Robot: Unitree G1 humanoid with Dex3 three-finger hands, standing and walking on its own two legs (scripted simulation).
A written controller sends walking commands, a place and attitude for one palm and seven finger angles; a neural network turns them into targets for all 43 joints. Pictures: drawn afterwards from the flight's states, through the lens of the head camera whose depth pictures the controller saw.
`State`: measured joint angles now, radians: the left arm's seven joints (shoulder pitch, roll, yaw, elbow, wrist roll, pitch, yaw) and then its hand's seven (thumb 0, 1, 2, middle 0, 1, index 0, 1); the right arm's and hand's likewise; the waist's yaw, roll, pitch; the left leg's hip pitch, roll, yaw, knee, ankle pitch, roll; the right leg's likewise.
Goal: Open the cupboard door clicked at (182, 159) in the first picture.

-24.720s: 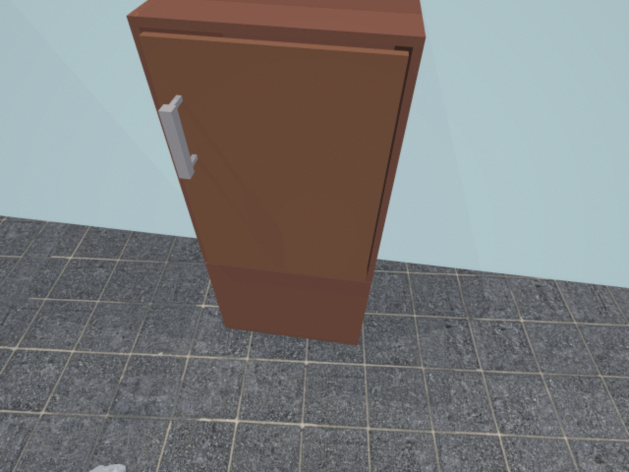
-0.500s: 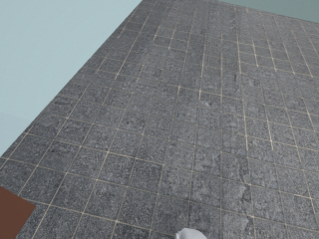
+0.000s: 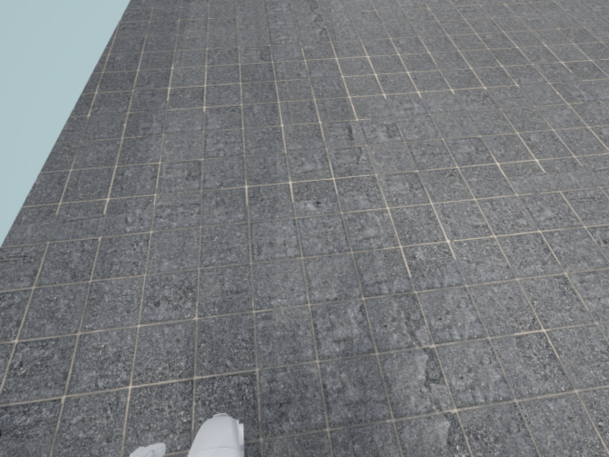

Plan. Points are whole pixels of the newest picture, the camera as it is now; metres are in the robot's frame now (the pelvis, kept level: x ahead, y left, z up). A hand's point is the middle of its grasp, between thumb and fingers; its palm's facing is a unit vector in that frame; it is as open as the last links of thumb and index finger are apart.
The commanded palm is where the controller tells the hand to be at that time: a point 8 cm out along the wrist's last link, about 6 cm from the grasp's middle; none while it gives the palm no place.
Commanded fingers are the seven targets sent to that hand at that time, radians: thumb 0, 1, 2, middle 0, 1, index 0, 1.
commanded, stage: walk to a spot facing it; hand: left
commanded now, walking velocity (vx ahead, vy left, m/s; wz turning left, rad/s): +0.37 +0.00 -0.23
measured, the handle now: out of the picture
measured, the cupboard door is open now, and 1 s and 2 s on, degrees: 40 40 40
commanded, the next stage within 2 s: turn to face it in 0.58 s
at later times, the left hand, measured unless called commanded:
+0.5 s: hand (182, 348) +0.30 +0.21 -0.17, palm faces -0.11 -0.98 -0.17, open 7.4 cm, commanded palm none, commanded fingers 0.00 0.90 0.90 -0.20 -0.30 -0.20 -0.30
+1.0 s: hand (277, 213) +0.59 +0.06 -0.17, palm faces -0.24 -0.96 -0.14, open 7.1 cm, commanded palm none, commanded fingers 0.00 0.90 0.90 -0.20 -0.30 -0.20 -0.30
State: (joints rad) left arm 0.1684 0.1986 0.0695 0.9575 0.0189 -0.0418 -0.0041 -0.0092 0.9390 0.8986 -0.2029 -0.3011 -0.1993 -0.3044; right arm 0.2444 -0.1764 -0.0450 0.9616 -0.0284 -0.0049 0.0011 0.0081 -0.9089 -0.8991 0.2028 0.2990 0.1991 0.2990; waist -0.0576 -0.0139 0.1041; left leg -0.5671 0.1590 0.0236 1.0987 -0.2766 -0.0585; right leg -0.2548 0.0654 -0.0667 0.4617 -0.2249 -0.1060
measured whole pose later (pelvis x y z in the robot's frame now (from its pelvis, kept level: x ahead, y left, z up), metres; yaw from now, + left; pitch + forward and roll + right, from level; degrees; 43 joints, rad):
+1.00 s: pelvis +0.44 -0.07 +0.00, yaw -13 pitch +0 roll -1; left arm 0.11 0.16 0.04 0.97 0.01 -0.05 0.02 -0.03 0.95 0.90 -0.20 -0.30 -0.20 -0.30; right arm 0.28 -0.14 -0.02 1.03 -0.02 0.02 0.00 0.01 -0.92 -0.90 0.20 0.30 0.20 0.30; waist -0.06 -0.03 0.06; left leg -0.44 0.08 0.11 0.74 -0.29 -0.05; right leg -0.16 -0.04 -0.22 0.48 -0.31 -0.03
